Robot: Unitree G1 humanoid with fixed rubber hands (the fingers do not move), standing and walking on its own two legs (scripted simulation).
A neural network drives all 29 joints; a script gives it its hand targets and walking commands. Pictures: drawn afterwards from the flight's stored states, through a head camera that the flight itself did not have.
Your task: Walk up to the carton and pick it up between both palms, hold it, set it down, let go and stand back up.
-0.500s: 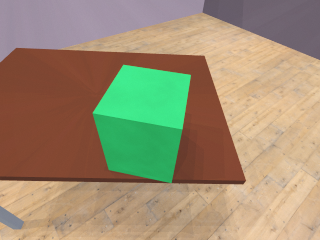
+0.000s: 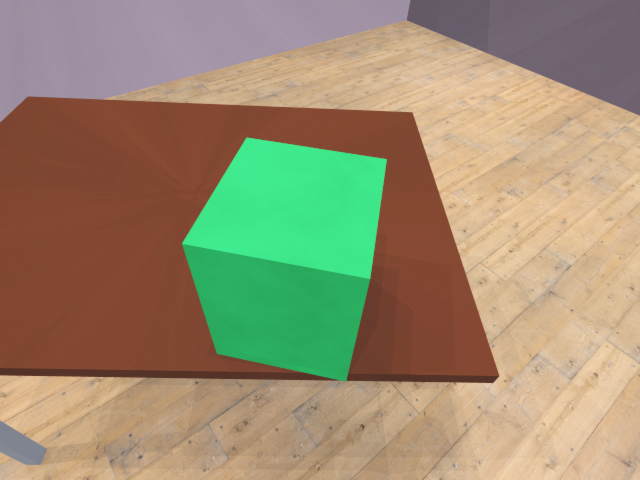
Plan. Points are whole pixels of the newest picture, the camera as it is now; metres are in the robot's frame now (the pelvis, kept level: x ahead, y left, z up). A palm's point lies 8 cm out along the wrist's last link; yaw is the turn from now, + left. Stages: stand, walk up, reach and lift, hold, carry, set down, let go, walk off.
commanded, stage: stand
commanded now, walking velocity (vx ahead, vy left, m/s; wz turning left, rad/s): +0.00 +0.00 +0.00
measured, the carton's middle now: (297, 261) +0.40 +0.03 +0.04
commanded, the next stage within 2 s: none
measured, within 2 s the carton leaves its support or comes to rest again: neither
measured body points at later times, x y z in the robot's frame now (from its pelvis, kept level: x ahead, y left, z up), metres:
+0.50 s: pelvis +0.02 +0.00 +0.00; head +0.03 +0.00 +0.45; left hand +0.08 +0.29 -0.14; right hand +0.07 -0.29 -0.14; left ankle +0.02 +0.14 -0.75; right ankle +0.01 -0.11 -0.75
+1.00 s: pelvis +0.03 -0.01 +0.00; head +0.04 -0.01 +0.45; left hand +0.09 +0.28 -0.14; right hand +0.07 -0.30 -0.14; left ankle +0.02 +0.14 -0.75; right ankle +0.01 -0.11 -0.75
